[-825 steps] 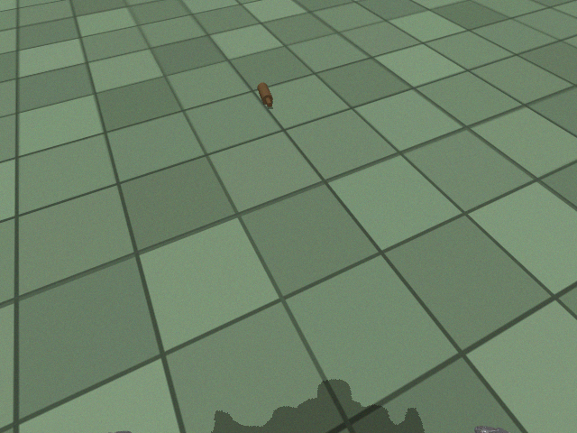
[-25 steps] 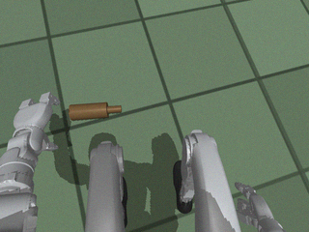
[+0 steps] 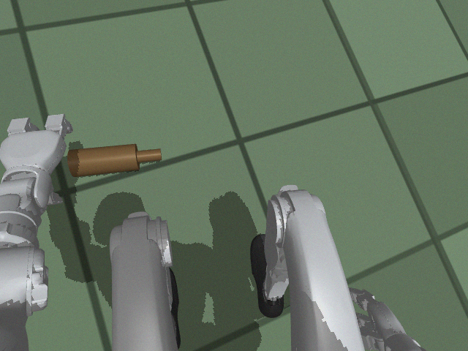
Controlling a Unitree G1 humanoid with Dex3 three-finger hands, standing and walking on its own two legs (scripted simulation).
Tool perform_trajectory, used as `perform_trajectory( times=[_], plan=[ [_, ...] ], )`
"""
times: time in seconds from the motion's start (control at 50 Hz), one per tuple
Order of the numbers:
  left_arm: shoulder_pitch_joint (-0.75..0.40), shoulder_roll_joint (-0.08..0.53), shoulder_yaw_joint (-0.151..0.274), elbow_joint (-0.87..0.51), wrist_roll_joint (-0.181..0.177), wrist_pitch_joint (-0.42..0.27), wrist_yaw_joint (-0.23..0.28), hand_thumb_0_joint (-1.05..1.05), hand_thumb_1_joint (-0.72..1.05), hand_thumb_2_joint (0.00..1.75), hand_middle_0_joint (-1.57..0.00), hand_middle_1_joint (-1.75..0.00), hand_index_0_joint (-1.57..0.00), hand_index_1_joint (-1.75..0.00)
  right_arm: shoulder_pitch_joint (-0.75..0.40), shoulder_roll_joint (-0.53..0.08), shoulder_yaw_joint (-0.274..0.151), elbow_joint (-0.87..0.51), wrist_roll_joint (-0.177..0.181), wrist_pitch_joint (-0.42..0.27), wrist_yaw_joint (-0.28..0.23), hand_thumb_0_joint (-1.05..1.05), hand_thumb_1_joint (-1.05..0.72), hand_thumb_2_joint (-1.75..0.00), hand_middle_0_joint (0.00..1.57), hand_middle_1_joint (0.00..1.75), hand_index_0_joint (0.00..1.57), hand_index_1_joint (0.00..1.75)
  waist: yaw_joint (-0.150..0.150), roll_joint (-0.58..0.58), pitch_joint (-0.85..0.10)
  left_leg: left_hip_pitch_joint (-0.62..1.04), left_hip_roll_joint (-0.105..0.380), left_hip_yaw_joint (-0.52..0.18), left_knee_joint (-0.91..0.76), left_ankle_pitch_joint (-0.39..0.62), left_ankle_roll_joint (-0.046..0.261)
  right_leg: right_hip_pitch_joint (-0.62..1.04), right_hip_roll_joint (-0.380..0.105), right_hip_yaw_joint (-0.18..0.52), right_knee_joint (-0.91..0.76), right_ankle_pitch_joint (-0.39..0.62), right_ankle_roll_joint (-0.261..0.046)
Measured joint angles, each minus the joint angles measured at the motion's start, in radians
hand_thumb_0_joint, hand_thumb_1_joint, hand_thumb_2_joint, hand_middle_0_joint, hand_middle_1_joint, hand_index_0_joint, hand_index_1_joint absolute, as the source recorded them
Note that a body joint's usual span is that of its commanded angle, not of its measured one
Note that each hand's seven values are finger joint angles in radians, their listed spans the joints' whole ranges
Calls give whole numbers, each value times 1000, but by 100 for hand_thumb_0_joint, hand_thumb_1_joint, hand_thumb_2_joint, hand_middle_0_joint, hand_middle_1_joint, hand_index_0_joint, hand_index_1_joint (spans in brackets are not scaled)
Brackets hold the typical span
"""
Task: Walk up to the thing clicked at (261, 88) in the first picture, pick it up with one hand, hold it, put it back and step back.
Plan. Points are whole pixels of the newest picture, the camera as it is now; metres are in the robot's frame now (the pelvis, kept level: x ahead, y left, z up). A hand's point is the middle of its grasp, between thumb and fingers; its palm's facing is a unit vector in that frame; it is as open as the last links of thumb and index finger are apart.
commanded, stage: rise first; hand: left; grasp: from above
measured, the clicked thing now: (118, 158) +0.49 +0.20 -0.34
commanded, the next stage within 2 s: none
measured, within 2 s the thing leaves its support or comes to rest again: neither
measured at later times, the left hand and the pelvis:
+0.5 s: hand (58, 166) +0.44 +0.28 -0.20, palm faces -0.45 -0.03 -0.89, open 14.0 cm; pelvis +0.01 -0.01 -0.02, yaw +0 degrees
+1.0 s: hand (64, 164) +0.45 +0.28 -0.21, palm faces -0.47 -0.04 -0.88, open 14.1 cm; pelvis +0.01 +0.00 -0.03, yaw -1 degrees
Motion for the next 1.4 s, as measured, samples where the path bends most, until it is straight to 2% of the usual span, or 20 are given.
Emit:
perform_trajectory(
  times=[0.18,0.36,0.56,0.76,0.92,1.28,1.4],
  plan=[
    [-30,39,29,38,46,-46,4,0,-51,99,-8,-102,-9,-101,13,-4,18,3,-22,5,16,0,-91,-90,21,30,20,30,-12,-6,20,-21,0,-16,35,-15,-16,-30,3,-9,38,-10,-6],
    [-36,60,45,64,70,-73,42,0,-51,99,-7,-104,-9,-102,16,-15,9,15,-46,9,23,0,-92,-90,21,30,20,30,-17,-18,27,-45,-2,-21,67,-29,-22,-58,4,-10,71,-21,-10],
    [-44,50,43,75,78,-47,79,0,-51,99,-8,-103,-9,-101,2,-13,4,15,-52,3,23,0,-92,-90,21,30,20,30,-25,-20,17,-57,-1,-17,79,-42,-13,-66,6,-5,77,-31,-1],
    [-61,53,35,92,68,-20,68,0,-52,100,-8,-102,-9,-101,5,-11,17,0,-47,-8,36,0,-91,-90,21,30,20,30,-41,-15,21,-67,-4,-16,85,-42,-8,-70,4,-4,80,-34,2],
    [-54,57,41,72,65,-33,58,0,-53,102,-9,-101,-8,-102,18,-14,20,1,-46,-8,43,0,-91,-90,21,30,20,30,-42,-14,38,-71,-4,-18,92,-39,-9,-75,6,-5,87,-30,4],
    [-66,74,56,139,84,-49,100,0,-55,104,-10,-100,-8,-102,19,-24,25,12,-61,-19,53,0,-92,-90,21,30,20,30,-57,-16,43,-93,-5,-25,119,-30,-14,-99,10,-8,111,-18,1],
    [-62,73,61,121,79,-39,107,0,-55,104,-10,-100,-8,-102,16,-22,25,13,-63,-25,55,0,-92,-90,21,30,20,30,-56,-15,42,-97,-6,-26,124,-32,-14,-101,10,-7,115,-19,3]
  ],
)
